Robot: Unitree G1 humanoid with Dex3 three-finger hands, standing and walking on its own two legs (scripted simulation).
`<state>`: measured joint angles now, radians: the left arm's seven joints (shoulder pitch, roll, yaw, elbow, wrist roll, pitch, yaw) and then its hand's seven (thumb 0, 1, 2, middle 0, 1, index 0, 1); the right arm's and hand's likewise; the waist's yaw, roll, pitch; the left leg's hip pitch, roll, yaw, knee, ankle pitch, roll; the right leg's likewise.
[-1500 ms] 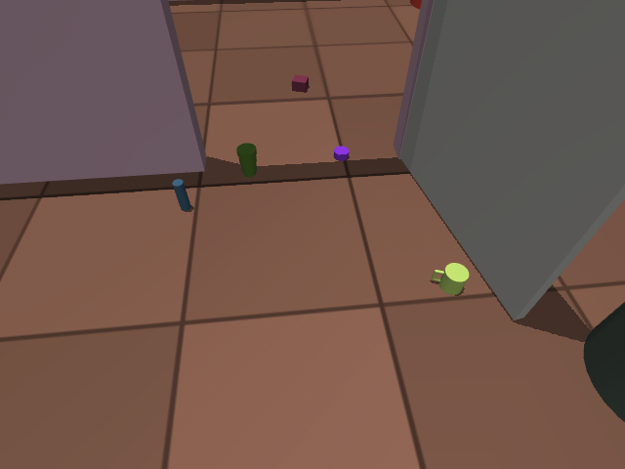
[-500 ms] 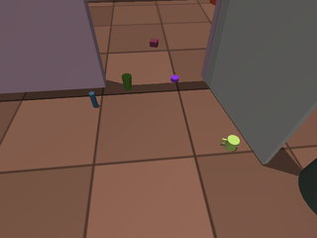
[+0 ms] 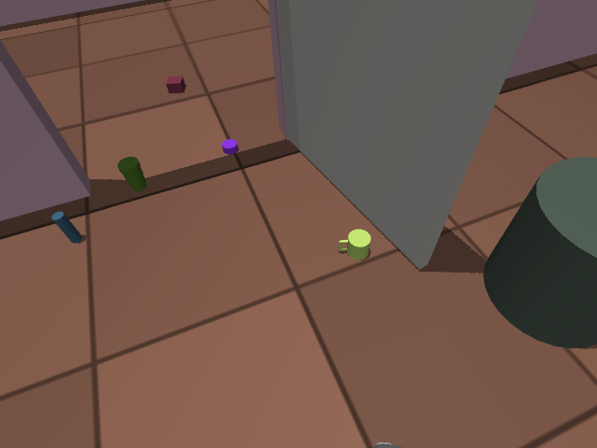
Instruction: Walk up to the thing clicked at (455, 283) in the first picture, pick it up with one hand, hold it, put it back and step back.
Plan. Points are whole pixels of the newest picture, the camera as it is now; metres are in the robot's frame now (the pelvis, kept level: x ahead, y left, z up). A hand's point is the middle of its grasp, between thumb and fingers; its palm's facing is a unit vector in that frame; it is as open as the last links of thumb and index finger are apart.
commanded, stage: walk up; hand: left
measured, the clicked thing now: (354, 244) +0.92 -0.16 -0.70
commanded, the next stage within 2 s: none
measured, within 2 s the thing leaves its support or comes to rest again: neither
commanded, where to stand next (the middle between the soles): +0.47 -0.20 m, yaw -29 degrees
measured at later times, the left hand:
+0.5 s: hand (213, 304) +0.37 +0.17 -0.10, palm faces -0.38 -0.85 -0.35, open 7.3 cm
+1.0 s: hand (259, 251) +0.50 +0.10 -0.14, palm faces -0.47 -0.81 -0.35, open 7.3 cm
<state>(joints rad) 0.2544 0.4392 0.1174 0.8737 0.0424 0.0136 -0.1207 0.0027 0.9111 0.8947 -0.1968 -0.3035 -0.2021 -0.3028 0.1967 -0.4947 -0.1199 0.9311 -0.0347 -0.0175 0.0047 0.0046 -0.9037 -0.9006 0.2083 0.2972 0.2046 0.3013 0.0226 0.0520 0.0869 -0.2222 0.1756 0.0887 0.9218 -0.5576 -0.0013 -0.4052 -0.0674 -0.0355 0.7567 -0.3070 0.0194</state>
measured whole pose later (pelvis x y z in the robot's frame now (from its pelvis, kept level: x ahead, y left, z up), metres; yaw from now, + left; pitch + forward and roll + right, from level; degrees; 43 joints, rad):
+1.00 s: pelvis +0.33 -0.12 +0.01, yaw -27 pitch -3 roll +1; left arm 0.33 0.43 0.05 0.84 0.02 -0.01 -0.04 0.01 0.91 0.89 -0.20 -0.30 -0.20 -0.30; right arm 0.35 -0.40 -0.05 0.80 -0.02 -0.11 0.04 0.00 -0.90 -0.90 0.21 0.30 0.21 0.30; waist -0.01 -0.05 0.07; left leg -0.35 0.06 0.12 0.70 -0.30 0.02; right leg -0.44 0.05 0.09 1.08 -0.43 -0.04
